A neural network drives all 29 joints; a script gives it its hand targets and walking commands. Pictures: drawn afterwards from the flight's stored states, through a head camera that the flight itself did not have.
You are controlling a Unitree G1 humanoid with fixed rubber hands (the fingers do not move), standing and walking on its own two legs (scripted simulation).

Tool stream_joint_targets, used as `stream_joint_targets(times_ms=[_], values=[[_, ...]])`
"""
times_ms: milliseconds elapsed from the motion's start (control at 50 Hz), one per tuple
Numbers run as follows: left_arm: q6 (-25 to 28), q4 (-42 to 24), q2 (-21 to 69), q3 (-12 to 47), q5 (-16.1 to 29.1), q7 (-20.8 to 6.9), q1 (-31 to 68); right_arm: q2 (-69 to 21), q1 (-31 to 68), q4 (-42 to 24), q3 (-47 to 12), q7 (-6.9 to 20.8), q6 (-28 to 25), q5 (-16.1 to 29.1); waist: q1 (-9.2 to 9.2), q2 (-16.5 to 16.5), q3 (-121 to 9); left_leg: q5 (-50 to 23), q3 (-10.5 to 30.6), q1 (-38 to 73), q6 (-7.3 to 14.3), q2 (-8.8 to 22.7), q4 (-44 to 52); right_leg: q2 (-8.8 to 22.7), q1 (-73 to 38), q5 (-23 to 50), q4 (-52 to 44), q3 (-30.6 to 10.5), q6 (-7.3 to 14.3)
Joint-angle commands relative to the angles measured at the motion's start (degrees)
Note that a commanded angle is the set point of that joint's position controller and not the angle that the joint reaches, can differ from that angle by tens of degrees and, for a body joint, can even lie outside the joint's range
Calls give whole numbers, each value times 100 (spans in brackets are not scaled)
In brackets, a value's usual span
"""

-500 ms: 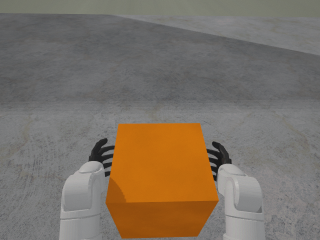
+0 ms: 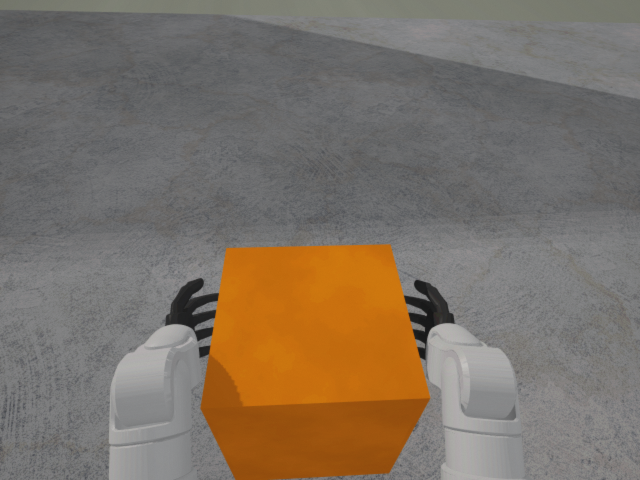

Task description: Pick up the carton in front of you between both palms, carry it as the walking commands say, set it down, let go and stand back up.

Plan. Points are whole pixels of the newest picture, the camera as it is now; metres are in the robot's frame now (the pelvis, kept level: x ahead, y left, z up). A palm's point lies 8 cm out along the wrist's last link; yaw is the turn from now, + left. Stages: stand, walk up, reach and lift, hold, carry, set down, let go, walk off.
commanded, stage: carry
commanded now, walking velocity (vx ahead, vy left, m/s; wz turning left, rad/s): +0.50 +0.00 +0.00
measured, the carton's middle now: (311, 365) +0.27 +0.00 +0.00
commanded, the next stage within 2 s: none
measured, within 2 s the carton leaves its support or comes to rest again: neither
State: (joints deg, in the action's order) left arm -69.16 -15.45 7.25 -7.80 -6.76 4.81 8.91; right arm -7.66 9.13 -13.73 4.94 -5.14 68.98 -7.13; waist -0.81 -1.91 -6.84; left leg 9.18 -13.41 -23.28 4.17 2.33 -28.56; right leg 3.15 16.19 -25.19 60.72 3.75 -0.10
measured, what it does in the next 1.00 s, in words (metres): walks ahead: right foot, then left foot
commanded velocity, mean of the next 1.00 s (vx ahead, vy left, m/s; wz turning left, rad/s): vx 0.50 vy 0.00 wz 0.00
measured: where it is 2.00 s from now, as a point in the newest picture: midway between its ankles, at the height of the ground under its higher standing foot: (297, 297)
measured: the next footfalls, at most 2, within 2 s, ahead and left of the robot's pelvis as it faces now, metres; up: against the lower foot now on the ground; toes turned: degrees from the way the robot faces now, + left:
right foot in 0.36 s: +0.40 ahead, -0.13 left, +0.00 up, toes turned -9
left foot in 0.84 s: +0.71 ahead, +0.11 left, +0.00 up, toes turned +12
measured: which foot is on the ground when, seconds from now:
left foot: down 0.00-0.36, up 0.38-0.82, down 0.84-1.00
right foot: up 0.00-0.34, down 0.36-0.86, up 0.88-1.00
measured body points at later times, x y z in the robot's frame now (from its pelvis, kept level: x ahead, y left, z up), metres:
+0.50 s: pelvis +0.31 -0.04 +0.01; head +0.31 -0.06 +0.46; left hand +0.58 +0.13 +0.08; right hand +0.60 -0.18 +0.07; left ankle +0.18 +0.08 -0.64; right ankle +0.36 -0.12 -0.73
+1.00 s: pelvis +0.63 +0.02 +0.01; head +0.65 +0.03 +0.46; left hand +0.92 +0.17 +0.07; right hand +0.90 -0.13 +0.07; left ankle +0.67 +0.10 -0.73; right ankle +0.54 -0.11 -0.64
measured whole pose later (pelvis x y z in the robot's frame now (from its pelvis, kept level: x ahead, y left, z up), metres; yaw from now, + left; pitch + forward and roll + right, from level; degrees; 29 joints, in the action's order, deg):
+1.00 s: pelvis +0.63 +0.02 +0.01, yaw +0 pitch +4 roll -1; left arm -69.1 -17.7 7.6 -6.5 -7.3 4.8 8.7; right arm -7.6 8.0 -16.9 5.1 -5.3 68.9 -6.5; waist -1.4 -0.9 -2.8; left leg 9.1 -13.0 -18.1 4.0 2.1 -23.1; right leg 4.5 24.9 -19.6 63.8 4.0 0.4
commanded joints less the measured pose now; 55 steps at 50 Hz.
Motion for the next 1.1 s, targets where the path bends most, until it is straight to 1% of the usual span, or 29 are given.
stream_joint_targets(times_ms=[0,40,100,180,260,300,320,340,360,380,400,420,460,500,580,640,740,780,800,820,840,860,880,900,920,940,960,1020,1080], values=[[80,-517,5451,4338,2419,-1520,2687,-5574,2741,-782,-4015,1518,-160,2508,-14,429,-1591,-805,2647,2943,525,1843,1476,415,2213,542,698,-436,135],[160,-548,5634,4379,2381,-1486,2667,-5598,2883,-944,-4083,1533,-219,2590,17,647,-1547,-339,2082,2501,361,1667,1768,391,1863,814,-58,-231,47],[219,-637,5592,4378,2283,-1403,2367,-5443,2693,-1116,-4150,1559,-219,2677,18,874,-1304,-91,1526,2389,370,1510,2076,348,1808,1127,-1212,54,-80],[126,-786,5298,4346,2244,-1336,2214,-5066,2491,-1212,-4075,1539,-120,2599,-19,969,-918,-881,927,2495,298,1230,1951,183,1671,1782,-2522,479,-100],[-63,-729,4960,4268,2270,-1376,2256,-4763,2320,-1009,-3917,1482,32,2389,-68,1044,-555,-1244,713,2650,170,1179,1741,95,1434,2128,-3119,740,-11],[-142,-645,4869,4203,2293,-1412,2317,-4670,2399,-931,-3881,1460,100,2347,-17,1066,-490,-1469,554,2564,41,1157,1287,-5,891,1988,-3394,930,78],[-170,-560,4844,4154,2296,-1428,2283,-4651,2466,-910,-3883,1451,132,2344,79,910,-628,-1774,277,2327,-79,983,627,-215,157,1807,-3603,1175,114],[-190,-466,4814,4090,2294,-1444,2273,-4630,2471,-872,-3884,1443,161,2320,155,668,-931,-1909,66,1726,-234,799,-292,-196,-963,1588,-3539,1093,171],[-187,-300,4785,4005,2224,-1456,2207,-4570,2623,-918,-3874,1437,201,2321,290,-203,-1179,-967,-40,658,-500,409,-1724,819,-1854,844,-4112,-615,432],[-145,-137,4838,3959,2204,-1472,2278,-4702,2873,-1029,-3984,1437,243,2369,277,-1686,-1543,981,246,-973,-685,-212,-3251,2013,-3061,855,-4633,-2890,1198],[-125,-131,5013,4006,2278,-1478,2225,-4783,2887,-900,-4027,1458,229,2388,239,-1565,-1498,1897,951,-1628,-549,-165,-4074,2131,-3122,1889,-4768,-3256,1355],[-82,-267,5218,4077,2360,-1488,2367,-4988,2907,-829,-4036,1485,168,2419,243,-1044,-1500,1818,1197,-1702,-382,123,-4386,1996,-2934,2676,-4550,-2561,1268],[27,-449,5588,4218,2446,-1528,2638,-5309,2935,-855,-4061,1499,29,2425,179,-155,-1502,1158,1354,-1574,-291,473,-3858,1783,-2403,2851,-4581,-1675,920],[110,-580,5687,4285,2548,-1562,2777,-5546,2931,-858,-4099,1467,-86,2418,167,-351,-1494,759,1172,-1230,-346,461,-3175,1582,-2069,2534,-4845,-1059,694],[142,-781,5521,4320,2625,-1609,2544,-5526,2574,-981,-4123,1335,-200,2278,170,-538,-1222,230,823,-1349,-515,371,-1944,1382,-2097,2430,-5156,-409,761],[95,-926,5280,4295,2593,-1592,2399,-5334,2508,-1178,-4120,1277,-153,2261,191,-608,-913,-246,557,-1265,-562,274,-936,1178,-2143,2883,-5100,16,731],[-61,-756,4935,4171,2362,-1515,2139,-4960,2421,-1160,-4068,1341,59,2315,226,-719,-469,-784,192,-817,-374,108,-5,1110,-2302,3674,-4876,360,526],[-108,-709,4887,4162,2327,-1497,2202,-4890,2448,-1071,-4012,1387,119,2330,161,-741,-546,-664,-38,-9,-283,-84,255,1040,-2173,4448,-4212,611,378],[-131,-710,4869,4171,2323,-1491,2264,-4879,2353,-950,-3961,1406,132,2322,43,-556,-795,-493,-285,931,-249,-328,483,826,-1881,4696,-3379,897,255],[-150,-687,4821,4184,2319,-1488,2283,-4824,2322,-861,-3897,1424,138,2301,-59,-225,-1190,-175,-6,2115,-210,-105,392,633,-1202,4009,-2337,994,123],[-191,-751,4820,4246,2364,-1484,2415,-4743,2268,-746,-3818,1447,124,2246,-110,1012,-1662,537,2338,3265,318,1357,799,196,188,2617,-694,863,-140],[-198,-733,4853,4306,2359,-1496,2508,-4893,2277,-586,-3806,1476,70,2237,-121,2207,-1802,182,4215,4054,924,2124,1568,-499,1704,5,563,468,-256],[-141,-676,5025,4340,2353,-1505,2579,-5056,2362,-713,-3874,1506,42,2383,-58,1634,-1619,-592,3904,3980,982,2191,1469,-180,2206,-229,1316,-129,-65],[-76,-662,5208,4337,2379,-1517,2631,-5283,2498,-775,-3922,1526,-7,2467,-91,1210,-1644,-1152,3341,3702,890,1993,1313,75,2258,-81,1430,-327,88],[-7,-645,5423,4365,2409,-1521,2666,-5462,2638,-865,-3971,1541,-64,2503,-59,658,-1533,-1418,2818,3284,658,1883,1318,310,2165,299,1084,-391,143],[59,-651,5568,4384,2407,-1513,2651,-5569,2751,-953,-4029,1552,-108,2537,-15,490,-1498,-1276,2433,2943,442,1770,1452,453,1973,617,613,-410,140],[114,-653,5657,4403,2394,-1495,2625,-5620,2785,-1013,-4073,1564,-149,2579,1,604,-1526,-1068,2107,2760,316,1667,1562,446,1780,815,284,-299,103],[237,-648,5735,4437,2281,-1412,2324,-5568,2610,-1126,-4112,1607,-210,2645,14,882,-1399,-750,1568,2644,323,1508,1885,343,1750,1066,-621,8,-34],[254,-749,5617,4454,2224,-1341,2188,-5365,2452,-1216,-4105,1623,-209,2639,12,944,-1051,-1280,1072,2754,314,1303,1904,276,1898,1532,-1691,284,-146]])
